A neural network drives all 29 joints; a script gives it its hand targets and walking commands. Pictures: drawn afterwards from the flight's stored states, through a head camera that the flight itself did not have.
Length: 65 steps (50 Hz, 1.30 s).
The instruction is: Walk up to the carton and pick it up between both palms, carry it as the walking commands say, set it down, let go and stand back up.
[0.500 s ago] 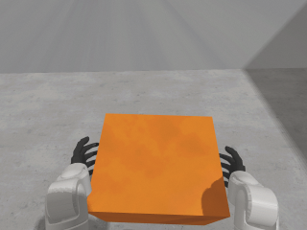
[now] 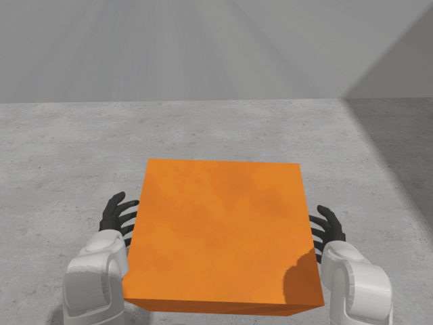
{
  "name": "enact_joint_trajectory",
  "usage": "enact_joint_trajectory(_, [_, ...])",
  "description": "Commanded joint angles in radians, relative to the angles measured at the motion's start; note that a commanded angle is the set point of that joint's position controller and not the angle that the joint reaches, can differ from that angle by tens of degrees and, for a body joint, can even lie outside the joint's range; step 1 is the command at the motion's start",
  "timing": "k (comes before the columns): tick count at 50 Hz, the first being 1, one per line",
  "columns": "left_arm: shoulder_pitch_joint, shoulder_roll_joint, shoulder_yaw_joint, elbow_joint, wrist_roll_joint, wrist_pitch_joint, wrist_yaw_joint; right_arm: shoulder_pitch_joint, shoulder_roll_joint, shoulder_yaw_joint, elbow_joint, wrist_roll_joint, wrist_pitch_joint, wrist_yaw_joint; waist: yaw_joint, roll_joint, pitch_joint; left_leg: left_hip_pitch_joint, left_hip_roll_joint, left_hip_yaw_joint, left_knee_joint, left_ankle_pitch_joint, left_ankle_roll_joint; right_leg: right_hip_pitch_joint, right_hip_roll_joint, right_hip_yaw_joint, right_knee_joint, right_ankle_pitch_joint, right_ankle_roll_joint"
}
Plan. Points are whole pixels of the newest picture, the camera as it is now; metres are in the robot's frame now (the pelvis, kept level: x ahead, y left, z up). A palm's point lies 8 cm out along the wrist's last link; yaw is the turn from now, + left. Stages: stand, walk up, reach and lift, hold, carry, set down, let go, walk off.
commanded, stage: carry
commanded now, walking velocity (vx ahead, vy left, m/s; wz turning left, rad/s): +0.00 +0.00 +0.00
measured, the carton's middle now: (220, 240) +0.28 +0.00 +0.02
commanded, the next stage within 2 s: none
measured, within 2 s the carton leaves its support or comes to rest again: neither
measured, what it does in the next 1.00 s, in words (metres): stands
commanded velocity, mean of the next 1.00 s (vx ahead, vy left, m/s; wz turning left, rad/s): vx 0.00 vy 0.00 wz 0.00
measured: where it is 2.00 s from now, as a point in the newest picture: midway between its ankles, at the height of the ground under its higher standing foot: outside the picture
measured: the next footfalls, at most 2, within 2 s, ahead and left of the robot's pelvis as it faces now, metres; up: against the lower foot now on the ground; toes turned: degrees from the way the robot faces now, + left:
none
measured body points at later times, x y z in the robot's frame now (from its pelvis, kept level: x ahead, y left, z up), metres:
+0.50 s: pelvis +0.02 -0.01 +0.00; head +0.01 -0.03 +0.45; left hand +0.28 +0.17 +0.10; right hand +0.26 -0.19 +0.07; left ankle +0.10 +0.09 -0.72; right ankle +0.03 -0.09 -0.72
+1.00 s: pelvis +0.03 -0.01 +0.00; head +0.01 -0.02 +0.45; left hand +0.29 +0.17 +0.10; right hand +0.27 -0.19 +0.07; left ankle +0.10 +0.09 -0.72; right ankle +0.03 -0.09 -0.72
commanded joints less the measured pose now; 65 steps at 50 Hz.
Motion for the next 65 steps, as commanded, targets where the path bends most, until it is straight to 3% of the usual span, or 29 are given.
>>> enact_joint_trajectory(1, [-0.404, -0.867, -0.725, -0.071, -0.416, 0.021, -0.210, -0.658, 0.792, 0.782, -0.230, 0.453, -0.060, 0.183, 0.017, -0.073, -0.207, 0.161, 0.105, -0.231, -0.172, -0.141, -0.025, -0.030, -0.098, 0.141, -0.168, -0.104, -0.022])
enact_joint_trajectory(2, [-0.425, -0.862, -0.739, -0.107, -0.414, 0.019, -0.206, -0.677, 0.805, 0.785, -0.241, 0.464, -0.061, 0.192, 0.020, -0.016, -0.227, 0.205, 0.105, -0.239, -0.169, -0.181, -0.017, -0.048, -0.082, 0.150, -0.183, -0.129, -0.024])
enact_joint_trajectory(4, [-0.469, -0.869, -0.767, -0.162, -0.441, 0.015, -0.211, -0.628, 0.806, 0.762, -0.229, 0.449, -0.064, 0.191, 0.017, -0.034, -0.249, 0.200, 0.110, -0.239, -0.169, -0.095, -0.018, -0.003, -0.083, 0.133, -0.148, -0.021, -0.032])
enact_joint_trajectory(5, [-0.428, -0.869, -0.755, -0.120, -0.433, 0.011, -0.219, -0.633, 0.797, 0.784, -0.246, 0.453, -0.069, 0.192, 0.019, -0.130, -0.232, 0.179, 0.109, -0.238, -0.163, -0.106, -0.020, -0.029, -0.096, 0.159, -0.185, -0.081, -0.037])
enact_joint_trajectory(9, [-0.412, -0.876, -0.741, -0.097, -0.419, 0.018, -0.212, -0.669, 0.808, 0.783, -0.240, 0.465, -0.066, 0.196, 0.013, -0.038, -0.261, 0.245, 0.101, -0.194, -0.126, -0.005, -0.017, -0.020, -0.105, 0.141, -0.148, 0.031, -0.025])
enact_joint_trajectory(12, [-0.406, -0.894, -0.758, -0.121, -0.436, 0.008, -0.219, -0.635, 0.809, 0.783, -0.269, 0.460, -0.080, 0.193, 0.016, -0.071, -0.293, 0.242, 0.112, -0.196, -0.113, 0.077, -0.011, 0.025, -0.105, 0.147, -0.125, 0.120, -0.031])
enact_joint_trajectory(18, [-0.391, -0.879, -0.737, -0.098, -0.420, 0.013, -0.213, -0.637, 0.797, 0.781, -0.261, 0.458, -0.072, 0.190, 0.017, -0.061, -0.272, 0.232, 0.097, -0.200, -0.130, 0.025, -0.013, -0.003, -0.102, 0.132, -0.145, 0.049, -0.027])
enact_joint_trajectory(22, [-0.420, -0.902, -0.731, -0.097, -0.424, 0.006, -0.222, -0.730, 0.830, 0.816, -0.298, 0.476, -0.079, 0.191, 0.015, -0.150, -0.245, 0.231, 0.106, -0.195, -0.114, 0.028, -0.011, -0.008, -0.104, 0.148, -0.159, 0.059, -0.029])
enact_joint_trajectory(24, [-0.419, -0.865, -0.747, -0.127, -0.421, 0.004, -0.213, -0.618, 0.810, 0.783, -0.229, 0.457, -0.076, 0.197, 0.016, -0.037, -0.261, 0.233, 0.104, -0.192, -0.120, -0.024, -0.015, -0.014, -0.106, 0.160, -0.145, 0.032, -0.034])
enact_joint_trajectory(26, [-0.461, -0.902, -0.774, -0.163, -0.445, 0.000, -0.214, -0.658, 0.837, 0.790, -0.270, 0.466, -0.083, 0.193, 0.017, -0.070, -0.294, 0.241, 0.106, -0.212, -0.135, 0.005, -0.006, 0.023, -0.094, 0.138, -0.155, 0.035, -0.037])
enact_joint_trajectory(27, [-0.434, -0.900, -0.766, -0.129, -0.436, 0.007, -0.214, -0.654, 0.822, 0.786, -0.265, 0.458, -0.081, 0.191, 0.017, -0.017, -0.286, 0.226, 0.107, -0.190, -0.140, -0.047, -0.009, 0.019, -0.100, 0.139, -0.147, 0.022, -0.030])
enact_joint_trajectory(32, [-0.403, -0.898, -0.741, -0.089, -0.434, 0.010, -0.218, -0.654, 0.820, 0.784, -0.265, 0.460, -0.078, 0.191, 0.016, -0.114, -0.276, 0.251, 0.106, -0.201, -0.136, -0.044, -0.016, -0.007, -0.085, 0.150, -0.169, -0.021, -0.032])
enact_joint_trajectory(36, [-0.400, -0.887, -0.748, -0.105, -0.428, 0.010, -0.221, -0.657, 0.821, 0.794, -0.271, 0.466, -0.077, 0.197, 0.017, -0.109, -0.244, 0.194, 0.105, -0.204, -0.149, -0.057, -0.020, 0.008, -0.095, 0.148, -0.176, 0.000, -0.027])
enact_joint_trajectory(37, [-0.421, -0.868, -0.742, -0.096, -0.416, 0.004, -0.219, -0.681, 0.820, 0.797, -0.245, 0.463, -0.080, 0.196, 0.017, -0.057, -0.233, 0.216, 0.101, -0.193, -0.135, -0.076, -0.019, -0.018, -0.096, 0.153, -0.184, -0.022, -0.031])
enact_joint_trajectory(39, [-0.414, -0.904, -0.765, -0.121, -0.436, 0.002, -0.220, -0.616, 0.825, 0.776, -0.248, 0.451, -0.086, 0.199, 0.016, -0.039, -0.317, 0.250, 0.095, -0.178, -0.106, 0.061, -0.014, 0.042, -0.112, 0.149, -0.146, 0.130, -0.036])
enact_joint_trajectory(40, [-0.396, -0.893, -0.754, -0.095, -0.432, 0.008, -0.225, -0.664, 0.814, 0.789, -0.283, 0.461, -0.086, 0.199, 0.017, -0.078, -0.289, 0.224, 0.090, -0.176, -0.100, 0.040, -0.020, 0.019, -0.119, 0.156, -0.158, 0.120, -0.036])
enact_joint_trajectory(43, [-0.437, -0.899, -0.778, -0.160, -0.433, 0.004, -0.214, -0.674, 0.835, 0.784, -0.283, 0.469, -0.085, 0.205, 0.021, -0.026, -0.284, 0.254, 0.113, -0.203, -0.137, -0.024, -0.013, -0.017, -0.090, 0.139, -0.133, 0.009, -0.029])
enact_joint_trajectory(46, [-0.409, -0.892, -0.781, -0.126, -0.439, 0.004, -0.215, -0.584, 0.825, 0.772, -0.224, 0.453, -0.084, 0.203, 0.022, -0.065, -0.289, 0.240, 0.110, -0.187, -0.118, 0.093, -0.005, 0.004, -0.104, 0.148, -0.131, 0.085, -0.035])
enact_joint_trajectory(49, [-0.469, -0.912, -0.798, -0.170, -0.454, -0.002, -0.217, -0.639, 0.849, 0.785, -0.264, 0.467, -0.089, 0.207, 0.019, -0.075, -0.281, 0.227, 0.113, -0.205, -0.136, -0.004, -0.011, -0.001, -0.091, 0.150, -0.149, 0.018, -0.033])
enact_joint_trajectory(51, [-0.398, -0.824, -0.720, -0.037, -0.393, -0.004, -0.212, -0.594, 0.763, 0.712, -0.141, 0.413, -0.092, 0.205, 0.022, -0.044, -0.272, 0.216, 0.108, -0.206, -0.151, -0.031, -0.009, -0.004, -0.091, 0.150, -0.126, 0.011, -0.029])
enact_joint_trajectory(53, [-0.458, -0.928, -0.793, -0.142, -0.442, -0.011, -0.213, -0.660, 0.848, 0.779, -0.268, 0.458, -0.104, 0.203, 0.018, -0.043, -0.273, 0.211, 0.108, -0.200, -0.145, -0.018, -0.017, 0.016, -0.085, 0.131, -0.135, 0.021, -0.029])
enact_joint_trajectory(55, [-0.385, -0.786, -0.650, 0.084, -0.341, -0.019, -0.217, -0.642, 0.713, 0.687, -0.100, 0.381, -0.109, 0.202, 0.020, -0.122, -0.233, 0.173, 0.104, -0.189, -0.130, -0.014, -0.009, 0.017, -0.100, 0.153, -0.174, 0.032, -0.024])
enact_joint_trajectory(56, [-0.363, -0.814, -0.635, 0.159, -0.323, -0.038, -0.218, -0.667, 0.717, 0.660, -0.057, 0.377, -0.131, 0.211, 0.022, -0.069, -0.284, 0.239, 0.105, -0.190, -0.135, -0.008, -0.008, -0.007, -0.102, 0.160, -0.165, 0.016, -0.040])
enact_joint_trajectory(57, [-0.420, -0.907, -0.757, -0.075, -0.413, -0.026, -0.219, -0.678, 0.816, 0.777, -0.254, 0.447, -0.118, 0.206, 0.020, -0.092, -0.231, 0.180, 0.103, -0.189, -0.135, -0.009, -0.016, 0.008, -0.105, 0.156, -0.158, 0.051, -0.029])
enact_joint_trajectory(61, [-0.438, -0.875, -0.760, -0.096, -0.399, -0.040, -0.208, -0.604, 0.812, 0.743, -0.166, 0.438, -0.120, 0.220, 0.020, -0.022, -0.312, 0.251, 0.107, -0.200, -0.134, 0.022, -0.013, 0.019, -0.092, 0.142, -0.152, 0.025, -0.037])
enact_joint_trajectory(62, [-0.404, -0.852, -0.718, 0.000, -0.376, -0.039, -0.216, -0.639, 0.768, 0.713, -0.145, 0.414, -0.129, 0.213, 0.020, -0.044, -0.272, 0.218, 0.108, -0.197, -0.153, 0.010, -0.017, 0.016, -0.088, 0.127, -0.141, 0.030, -0.030])
enact_joint_trajectory(63, [-0.415, -0.870, -0.775, -0.113, -0.408, -0.029, -0.205, -0.595, 0.812, 0.766, -0.190, 0.445, -0.112, 0.214, 0.019, -0.029, -0.242, 0.220, 0.107, -0.191, -0.154, -0.048, -0.021, -0.015, -0.092, 0.143, -0.140, -0.015, -0.026])
enact_joint_trajectory(64, [-0.420, -0.842, -0.716, 0.011, -0.373, -0.034, -0.212, -0.648, 0.754, 0.701, -0.147, 0.407, -0.126, 0.211, 0.020, -0.066, -0.252, 0.214, 0.116, -0.199, -0.158, -0.056, -0.019, -0.020, -0.081, 0.137, -0.147, -0.021, -0.028])
enact_joint_trajectory(65, [-0.430, -0.875, -0.758, -0.063, -0.398, -0.035, -0.211, -0.643, 0.792, 0.741, -0.197, 0.429, -0.126, 0.214, 0.019, -0.081, -0.249, 0.206, 0.112, -0.214, -0.178, -0.079, -0.023, -0.004, -0.073, 0.131, -0.143, -0.026, -0.023])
